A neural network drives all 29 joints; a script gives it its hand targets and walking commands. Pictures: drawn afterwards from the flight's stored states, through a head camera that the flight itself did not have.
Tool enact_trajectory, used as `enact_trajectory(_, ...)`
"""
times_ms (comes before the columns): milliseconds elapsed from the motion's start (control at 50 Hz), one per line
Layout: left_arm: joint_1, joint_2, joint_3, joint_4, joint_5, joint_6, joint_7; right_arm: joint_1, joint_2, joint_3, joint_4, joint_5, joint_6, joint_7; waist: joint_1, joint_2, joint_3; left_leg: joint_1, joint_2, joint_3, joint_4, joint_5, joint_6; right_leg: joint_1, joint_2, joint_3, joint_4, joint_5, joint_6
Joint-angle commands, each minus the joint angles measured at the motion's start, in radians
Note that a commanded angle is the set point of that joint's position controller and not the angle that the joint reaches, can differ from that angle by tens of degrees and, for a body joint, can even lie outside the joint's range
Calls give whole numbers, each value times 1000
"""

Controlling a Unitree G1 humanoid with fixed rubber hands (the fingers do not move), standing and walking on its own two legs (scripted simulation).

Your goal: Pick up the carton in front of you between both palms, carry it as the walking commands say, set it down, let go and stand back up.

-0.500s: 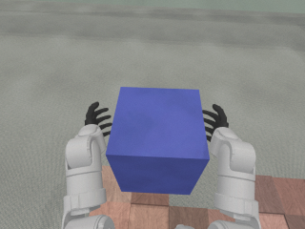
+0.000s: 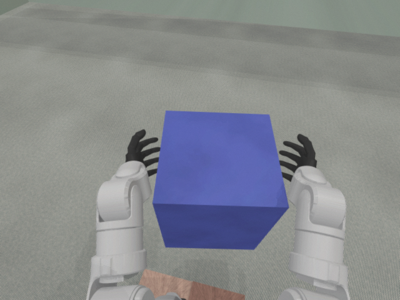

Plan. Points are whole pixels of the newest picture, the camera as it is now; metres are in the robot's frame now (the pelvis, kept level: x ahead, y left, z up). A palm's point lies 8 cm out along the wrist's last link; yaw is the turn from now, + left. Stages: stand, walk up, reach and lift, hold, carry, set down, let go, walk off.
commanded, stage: carry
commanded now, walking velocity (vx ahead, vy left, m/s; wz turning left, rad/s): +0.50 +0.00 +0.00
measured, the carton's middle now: (213, 185) +0.35 +0.02 +0.03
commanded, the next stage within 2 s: none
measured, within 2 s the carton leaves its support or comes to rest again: neither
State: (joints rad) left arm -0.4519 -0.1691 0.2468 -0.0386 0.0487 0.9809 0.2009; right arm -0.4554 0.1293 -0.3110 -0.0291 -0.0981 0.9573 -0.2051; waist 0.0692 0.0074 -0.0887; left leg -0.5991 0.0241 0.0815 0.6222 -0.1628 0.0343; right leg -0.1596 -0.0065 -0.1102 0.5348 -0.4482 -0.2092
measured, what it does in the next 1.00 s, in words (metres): goes down: left foot, then right foot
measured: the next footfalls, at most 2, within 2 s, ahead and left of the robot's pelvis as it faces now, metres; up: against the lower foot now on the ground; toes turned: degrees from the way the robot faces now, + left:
left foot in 0.02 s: +0.18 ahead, +0.10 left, +0.01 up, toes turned +4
right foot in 0.46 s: +0.41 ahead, -0.11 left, -0.02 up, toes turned -4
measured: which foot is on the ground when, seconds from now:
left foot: up 0.00-0.00, down 0.02-0.54, up 0.56-0.92, down 0.94-1.00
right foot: down 0.00-0.04, up 0.06-0.44, down 0.46-0.94, up 0.96-1.00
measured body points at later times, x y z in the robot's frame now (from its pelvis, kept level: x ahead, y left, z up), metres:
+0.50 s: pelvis +0.29 -0.02 -0.01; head +0.28 -0.03 +0.44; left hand +0.63 +0.14 +0.11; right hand +0.63 -0.18 +0.11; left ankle +0.14 +0.10 -0.72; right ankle +0.38 -0.11 -0.74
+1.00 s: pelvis +0.61 -0.03 -0.06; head +0.61 -0.02 +0.39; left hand +0.96 +0.14 +0.05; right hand +0.97 -0.18 +0.05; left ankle +0.71 +0.03 -0.78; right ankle +0.42 -0.12 -0.68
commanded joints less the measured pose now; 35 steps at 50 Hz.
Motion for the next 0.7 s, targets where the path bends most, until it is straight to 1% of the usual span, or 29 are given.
enact_trajectory(0, -518, -674, -570, -8, -140, -3, -14, -454, 705, 551, 41, 145, 31, 7, -96, -90, -370, 532, -30, 13, -95, 79, 42, -88, -100, -1, 212, 691, 111)
enact_trajectory(20, -508, -686, -568, -14, -137, 8, -14, -455, 689, 544, 36, 141, 31, 4, -139, 155, -485, 754, 246, -474, -143, 39, 158, -317, -1, -11, 562, 406, 165)
enact_trajectory(40, -500, -695, -563, -4, -139, 10, -14, -461, 700, 559, 35, 145, 31, 5, -138, 289, -468, 865, 320, -749, -239, 119, 244, -560, 104, 86, 722, -35, 175)
enact_trajectory(60, -530, -724, -557, -2, -140, 9, -13, -479, 716, 573, 10, 168, 32, 9, -133, 196, -441, 859, 325, -687, -199, 157, 252, -625, 42, 162, 796, -60, 162)
enact_trajectory(80, -533, -742, -547, 1, -141, 6, -16, -502, 752, 606, -15, 185, 26, 16, -137, 97, -420, 802, 306, -601, -184, 251, 243, -627, 10, 160, 779, -31, 165)
enact_trajectory(100, -547, -764, -550, -6, -137, 1, -20, -538, 781, 628, -41, 205, 17, 24, -128, 50, -385, 733, 289, -523, -193, 275, 212, -609, -19, 163, 709, 10, 167)
enact_trajectory(120, -550, -778, -546, 0, -129, -6, -23, -579, 810, 651, -62, 220, 7, 32, -115, 49, -368, 671, 261, -463, -222, 221, 184, -571, -39, 166, 620, 43, 171)
enact_trajectory(140, -552, -788, -546, -4, -124, -15, -25, -602, 825, 668, -73, 233, -4, 38, -107, 74, -362, 641, 249, -421, -240, 181, 169, -540, -50, 160, 564, 64, 177)
enact_trajectory(180, -552, -784, -559, -18, -122, -35, -25, -603, 823, 690, -83, 247, -23, 43, -105, 114, -356, 630, 233, -355, -262, 180, 175, -524, -45, 134, 485, 93, 189)
enact_trajectory(240, -528, -745, -558, -45, -122, -53, -12, -568, 790, 690, -88, 249, -38, 37, -115, 115, -333, 598, 191, -234, -279, 213, 179, -481, -26, 77, 282, 185, 212)
enact_trajectory(260, -522, -726, -560, -59, -124, -55, -8, -551, 774, 686, -90, 245, -39, 32, -121, 117, -326, 590, 179, -205, -276, 232, 171, -455, -20, 64, 219, 238, 216)
enact_trajectory(320, -515, -672, -555, -78, -130, -45, -1, -515, 728, 670, -81, 225, -28, 15, -116, 134, -328, 601, 165, -147, -239, 303, 142, -397, -14, 39, 133, 389, 195)
enact_trajectory(340, -508, -652, -549, -72, -129, -38, 0, -499, 705, 656, -64, 213, -20, 8, -122, 132, -308, 661, 178, -167, -219, 318, 138, -452, -45, 86, 99, 449, 183)
enact_trajectory(380, -500, -620, -533, -60, -134, -20, -1, -478, 678, 637, -38, 187, -2, -5, -126, 110, -272, 711, 183, -166, -178, 328, 123, -481, -49, 80, 12, 462, 167)
enact_trajectory(400, -499, -613, -526, -46, -134, -10, -3, -476, 666, 624, -27, 177, 8, -10, -130, 87, -247, 693, 176, -157, -159, 297, 115, -457, -40, 68, -46, 473, 165)
enact_trajectory(420, -499, -608, -518, -29, -134, -2, -5, -475, 660, 615, -13, 167, 17, -15, -125, 77, -227, 677, 179, -152, -135, 268, 106, -421, -55, 79, -92, 516, 159)
enact_trajectory(440, -504, -601, -503, -15, -134, 6, -6, -486, 663, 609, -5, 161, 25, -19, -108, 80, -226, 658, 175, -137, -101, 274, 89, -359, -53, 54, -120, 530, 152)
enact_trajectory(460, -504, -600, -490, 10, -129, 11, -5, -499, 668, 604, 4, 159, 34, -20, -92, 58, -234, 653, 136, -96, -37, 341, 66, -285, -9, 0, -184, 524, 153)
enact_trajectory(480, -510, -611, -480, 36, -117, 12, -3, -525, 677, 605, -2, 164, 41, -17, -73, -19, -260, 597, 60, -25, 106, 421, 32, -116, 49, -62, -214, 499, 165)
enact_trajectory(500, -502, -629, -469, 48, -103, 9, -4, -570, 683, 610, -21, 175, 44, -13, -16, -91, -312, 401, 23, 22, 313, 335, -10, 156, 3, 0, -169, 567, 166)
enact_trajectory(520, -500, -626, -457, 63, -92, 4, -4, -609, 725, 623, -28, 190, 47, -6, -2, -296, -339, 75, -60, 20, 533, -70, -52, 408, -164, 261, -61, 928, 81)
enact_trajectory(540, -491, -632, -458, 68, -93, 2, -3, -596, 751, 625, -4, 194, 47, -2, -16, -342, -371, -86, -92, -23, 667, -378, -61, 469, -285, 462, -99, 990, 8)
enact_trajectory(560, -512, -656, -473, 48, -105, 0, -7, -619, 768, 623, -2, 197, 40, 2, -13, -199, -354, -123, -48, -68, 641, -371, -43, 442, -300, 455, -112, 915, 3)
enact_trajectory(580, -556, -693, -498, 17, -125, -7, -11, -635, 789, 616, -3, 204, 33, 6, -13, -106, -322, -147, -24, -72, 587, -329, -34, 391, -296, 435, -131, 835, 16)
enact_trajectory(600, -602, -722, -526, -18, -142, -17, -16, -629, 808, 611, 8, 205, 27, 10, -27, -76, -292, -136, 5, -71, 498, -290, -29, 338, -291, 413, -162, 791, 28)
enact_trajectory(620, -639, -739, -546, -44, -155, -27, -20, -623, 820, 609, 15, 203, 20, 12, -28, -81, -287, -101, 15, -66, 417, -263, -25, 292, -279, 380, -198, 734, 33)
enact_trajectory(640, -654, -746, -559, -66, -167, -36, -24, -617, 833, 614, 12, 202, 12, 14, -11, -106, -315, -63, 8, -51, 413, -216, -17, 264, -261, 334, -190, 730, 24)
enact_trajectory(660, -647, -743, -572, -78, -175, -42, -27, -601, 831, 616, 8, 200, 5, 14, -13, -137, -328, -67, -1, -39, 400, -195, -11, 266, -255, 311, -190, 746, 17)
enact_trajectory(680, -629, -739, -583, -93, -184, -46, -27, -591, 822, 620, -12, 198, -1, 14, -3, -140, -338, -125, 8, -48, 389, -93, -9, 325, -236, 285, -174, 784, 11)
